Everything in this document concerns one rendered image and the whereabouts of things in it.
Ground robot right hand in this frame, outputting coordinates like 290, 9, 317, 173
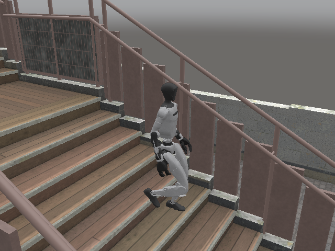
157, 161, 171, 177

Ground left robot thigh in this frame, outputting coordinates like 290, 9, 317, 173
173, 143, 188, 183

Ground right robot upper arm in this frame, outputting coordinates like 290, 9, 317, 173
150, 108, 169, 138

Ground right robot foot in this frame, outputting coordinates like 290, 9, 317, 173
143, 188, 160, 208

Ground left robot forearm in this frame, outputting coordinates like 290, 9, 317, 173
175, 129, 183, 141

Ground robot left hand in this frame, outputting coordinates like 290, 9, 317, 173
180, 138, 192, 154

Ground right robot forearm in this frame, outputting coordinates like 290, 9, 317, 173
151, 132, 164, 162

